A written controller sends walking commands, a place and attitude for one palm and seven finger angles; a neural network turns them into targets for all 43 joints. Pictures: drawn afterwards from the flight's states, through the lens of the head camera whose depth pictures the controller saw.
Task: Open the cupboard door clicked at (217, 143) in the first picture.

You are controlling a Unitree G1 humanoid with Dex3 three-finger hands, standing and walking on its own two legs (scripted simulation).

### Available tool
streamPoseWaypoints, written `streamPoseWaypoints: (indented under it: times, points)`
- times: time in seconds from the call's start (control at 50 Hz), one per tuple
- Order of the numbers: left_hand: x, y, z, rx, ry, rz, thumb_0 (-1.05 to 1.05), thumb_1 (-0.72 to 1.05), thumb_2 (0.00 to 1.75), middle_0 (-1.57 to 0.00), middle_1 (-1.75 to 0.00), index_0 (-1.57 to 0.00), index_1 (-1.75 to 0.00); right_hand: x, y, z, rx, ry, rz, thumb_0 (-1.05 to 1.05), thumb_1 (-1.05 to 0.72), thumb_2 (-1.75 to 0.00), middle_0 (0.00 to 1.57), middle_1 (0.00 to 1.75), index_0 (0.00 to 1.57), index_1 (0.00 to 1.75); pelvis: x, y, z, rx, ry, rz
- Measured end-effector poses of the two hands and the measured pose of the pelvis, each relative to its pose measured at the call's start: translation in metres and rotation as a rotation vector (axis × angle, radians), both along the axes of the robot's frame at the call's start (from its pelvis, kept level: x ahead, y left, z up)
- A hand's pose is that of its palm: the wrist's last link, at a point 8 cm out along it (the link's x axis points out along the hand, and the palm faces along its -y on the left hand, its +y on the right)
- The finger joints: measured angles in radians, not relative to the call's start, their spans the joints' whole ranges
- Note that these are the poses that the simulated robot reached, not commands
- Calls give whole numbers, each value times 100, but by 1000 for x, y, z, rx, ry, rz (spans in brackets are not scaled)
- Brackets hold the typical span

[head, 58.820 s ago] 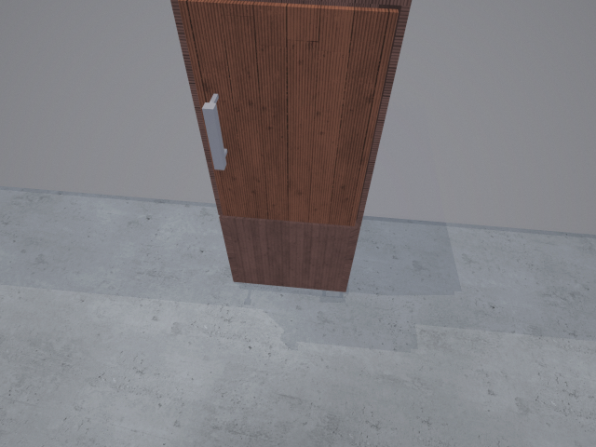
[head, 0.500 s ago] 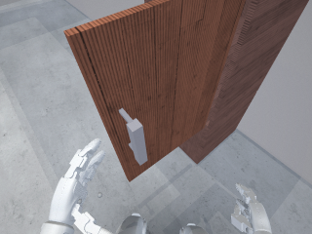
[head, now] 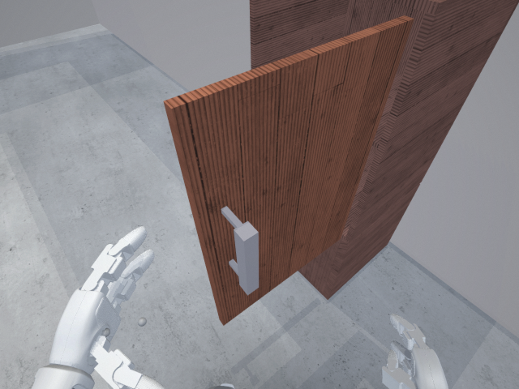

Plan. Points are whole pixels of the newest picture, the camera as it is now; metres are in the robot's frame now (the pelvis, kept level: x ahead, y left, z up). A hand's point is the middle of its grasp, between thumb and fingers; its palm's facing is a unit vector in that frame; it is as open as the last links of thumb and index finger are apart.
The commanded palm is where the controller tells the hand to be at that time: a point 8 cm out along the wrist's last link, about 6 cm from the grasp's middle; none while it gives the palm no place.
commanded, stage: draw the hand back to the body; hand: left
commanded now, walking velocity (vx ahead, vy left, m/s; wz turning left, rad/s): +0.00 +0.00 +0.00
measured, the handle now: (239, 252) +0.33 +0.06 +0.04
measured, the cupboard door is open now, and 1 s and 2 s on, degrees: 87 87 87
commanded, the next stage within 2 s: step back with the hand held close in 1.12 s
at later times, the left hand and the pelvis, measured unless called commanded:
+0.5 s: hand (55, 266) +0.21 +0.24 +0.18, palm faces +0.34 -0.85 -0.40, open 12.0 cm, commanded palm +0.17 +0.29 +0.19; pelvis +0.02 +0.01 +0.04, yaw -1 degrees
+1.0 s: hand (32, 243) +0.22 +0.25 +0.21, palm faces +0.42 -0.81 -0.40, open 7.6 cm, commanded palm +0.17 +0.29 +0.23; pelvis +0.03 +0.00 +0.06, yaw -2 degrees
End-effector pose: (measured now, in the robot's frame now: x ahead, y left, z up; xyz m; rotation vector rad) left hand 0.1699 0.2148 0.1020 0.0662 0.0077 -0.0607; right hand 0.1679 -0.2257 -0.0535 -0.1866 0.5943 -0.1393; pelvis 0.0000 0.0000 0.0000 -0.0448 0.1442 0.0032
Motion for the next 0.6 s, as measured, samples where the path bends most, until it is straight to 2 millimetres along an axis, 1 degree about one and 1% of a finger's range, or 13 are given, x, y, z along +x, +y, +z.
streamPoseWaypoints:
  times: [0.06,0.14,0.22,0.34,0.5,0.6]
  points:
    - [-1,8,14,16,-37,13,-1,-47,32,-15,-30,-15,-30,6,4,6,3,-20,7,1,-90,-90,20,30,20,30,2,2,3,-2,-12,2]
    - [-2,21,32,164,-22,135,-1,-39,35,-16,-30,-16,-30,12,11,13,-2,-15,6,1,-90,-90,20,30,20,30,7,5,12,4,-32,-9]
    - [-6,30,40,232,25,241,-1,-28,40,-16,-30,-16,-30,15,18,18,10,-3,8,1,-90,-90,20,30,20,30,11,9,21,7,-53,-13]
    - [-6,47,54,302,40,329,0,-9,48,-17,-30,-17,-30,16,26,20,8,33,26,1,-90,-90,20,30,20,30,16,12,32,14,-90,-11]
    - [6,65,93,363,-65,401,0,18,60,-18,-30,-18,-30,20,26,25,11,47,33,1,-90,-90,20,30,21,30,23,13,45,22,-133,-17]
    - [10,72,109,384,-105,425,0,36,67,-19,-30,-19,-30,24,20,31,10,48,24,1,-90,-90,20,30,21,30,27,12,51,26,-155,-25]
